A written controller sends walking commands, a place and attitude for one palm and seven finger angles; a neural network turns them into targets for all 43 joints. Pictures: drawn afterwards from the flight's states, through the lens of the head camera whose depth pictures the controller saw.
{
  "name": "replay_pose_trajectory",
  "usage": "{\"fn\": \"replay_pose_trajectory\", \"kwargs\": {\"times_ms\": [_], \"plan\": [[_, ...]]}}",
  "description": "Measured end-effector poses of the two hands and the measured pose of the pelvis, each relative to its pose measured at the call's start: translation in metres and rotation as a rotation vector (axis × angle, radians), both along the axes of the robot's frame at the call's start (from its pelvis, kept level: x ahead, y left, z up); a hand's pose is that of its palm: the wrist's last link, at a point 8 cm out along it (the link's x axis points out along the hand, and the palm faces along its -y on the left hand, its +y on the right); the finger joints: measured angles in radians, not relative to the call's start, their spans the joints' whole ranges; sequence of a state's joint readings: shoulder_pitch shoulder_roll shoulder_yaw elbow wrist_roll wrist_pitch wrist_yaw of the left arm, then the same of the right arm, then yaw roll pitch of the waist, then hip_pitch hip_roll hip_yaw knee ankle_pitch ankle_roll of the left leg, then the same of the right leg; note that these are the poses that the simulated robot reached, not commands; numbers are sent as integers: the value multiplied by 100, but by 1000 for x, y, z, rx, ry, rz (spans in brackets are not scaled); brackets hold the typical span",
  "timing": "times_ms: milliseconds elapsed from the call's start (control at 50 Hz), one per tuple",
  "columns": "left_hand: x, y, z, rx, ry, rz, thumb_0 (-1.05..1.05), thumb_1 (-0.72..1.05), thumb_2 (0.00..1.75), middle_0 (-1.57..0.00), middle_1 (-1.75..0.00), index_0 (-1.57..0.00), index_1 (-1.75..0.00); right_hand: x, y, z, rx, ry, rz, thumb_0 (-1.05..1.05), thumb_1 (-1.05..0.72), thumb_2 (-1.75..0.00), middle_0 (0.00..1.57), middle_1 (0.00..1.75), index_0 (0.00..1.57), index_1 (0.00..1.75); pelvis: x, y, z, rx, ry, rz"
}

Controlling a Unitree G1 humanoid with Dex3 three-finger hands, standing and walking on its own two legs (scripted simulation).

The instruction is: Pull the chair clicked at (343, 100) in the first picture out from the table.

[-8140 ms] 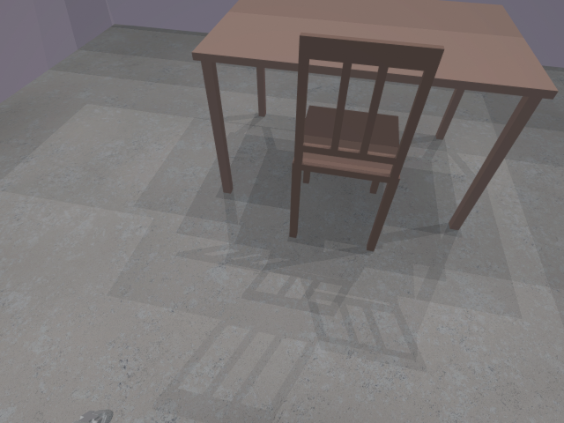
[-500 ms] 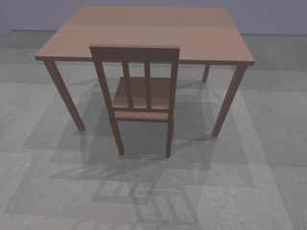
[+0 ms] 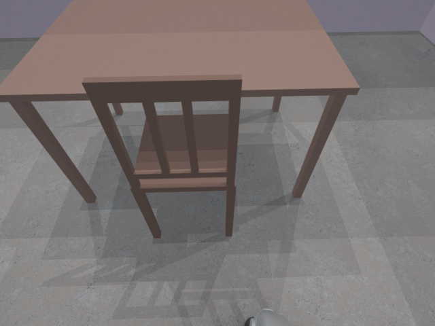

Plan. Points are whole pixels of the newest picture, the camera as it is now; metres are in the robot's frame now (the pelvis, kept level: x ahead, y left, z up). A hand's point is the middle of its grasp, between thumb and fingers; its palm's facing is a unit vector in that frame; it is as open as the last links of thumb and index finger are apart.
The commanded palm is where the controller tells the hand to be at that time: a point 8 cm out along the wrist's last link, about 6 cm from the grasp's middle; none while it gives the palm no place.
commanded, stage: take the last steps up to it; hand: left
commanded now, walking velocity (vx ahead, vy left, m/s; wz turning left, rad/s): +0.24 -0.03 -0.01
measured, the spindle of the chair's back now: (158, 141) +0.61 +0.19 -0.09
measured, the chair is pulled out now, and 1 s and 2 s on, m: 0.00 0.00 0.00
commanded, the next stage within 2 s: come to a stop and stand still in 0.24 s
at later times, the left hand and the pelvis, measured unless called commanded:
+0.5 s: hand (148, 325) +0.16 +0.16 -0.17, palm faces +0.09 -0.99 -0.15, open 7.3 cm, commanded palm none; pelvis +0.17 -0.01 +0.01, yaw -1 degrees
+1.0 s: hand (163, 318) +0.16 +0.12 -0.14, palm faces +0.01 -0.97 -0.25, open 7.3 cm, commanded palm none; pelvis +0.14 -0.06 +0.02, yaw -2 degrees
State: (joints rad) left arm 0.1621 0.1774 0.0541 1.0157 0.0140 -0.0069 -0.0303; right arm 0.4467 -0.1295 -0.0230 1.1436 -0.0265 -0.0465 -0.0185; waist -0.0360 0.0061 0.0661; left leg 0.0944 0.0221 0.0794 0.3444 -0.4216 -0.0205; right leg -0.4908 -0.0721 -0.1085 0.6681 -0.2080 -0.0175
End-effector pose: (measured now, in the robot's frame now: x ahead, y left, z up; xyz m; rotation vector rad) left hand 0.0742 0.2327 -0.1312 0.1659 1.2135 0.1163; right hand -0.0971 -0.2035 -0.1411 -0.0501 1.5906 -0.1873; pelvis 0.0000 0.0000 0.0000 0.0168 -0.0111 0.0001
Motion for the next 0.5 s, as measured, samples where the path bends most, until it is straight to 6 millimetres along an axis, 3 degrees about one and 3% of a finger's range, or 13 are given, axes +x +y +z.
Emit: {"fn": "replay_pose_trajectory", "kwargs": {"times_ms": [60,120,220,320,420,500], "plan": [[48,-14,-5,19,-87,-18,0,91,90,-20,-30,-20,-29,18,-15,-13,13,41,-14,0,-91,-90,20,30,21,30,27,-15,-13,-3,-8,0],[67,-25,2,15,-106,-1,0,91,90,-20,-30,-20,-29,59,-31,-13,0,1,0,0,-91,-90,20,30,21,30,46,-22,-8,-15,-16,6],[74,-32,13,28,-49,36,-1,94,90,-21,-30,-21,-30,156,-51,1,-33,-179,44,0,-91,-90,19,30,20,30,79,-28,9,-21,2,10],[77,-28,13,17,20,50,-1,94,90,-20,-30,-21,-30,241,-53,13,-49,-317,84,0,-92,-90,19,30,20,30,111,-27,16,-28,15,4],[74,-26,0,-26,99,94,0,93,90,-20,-30,-20,-30,305,-41,19,-67,-381,141,0,-93,-90,19,30,20,30,144,-15,13,-48,5,-4],[73,-25,-14,-50,176,119,0,92,90,-20,-30,-20,-30,338,-22,20,-73,-395,167,0,-92,-90,19,30,20,30,167,-5,9,-39,-9,-10]]}}
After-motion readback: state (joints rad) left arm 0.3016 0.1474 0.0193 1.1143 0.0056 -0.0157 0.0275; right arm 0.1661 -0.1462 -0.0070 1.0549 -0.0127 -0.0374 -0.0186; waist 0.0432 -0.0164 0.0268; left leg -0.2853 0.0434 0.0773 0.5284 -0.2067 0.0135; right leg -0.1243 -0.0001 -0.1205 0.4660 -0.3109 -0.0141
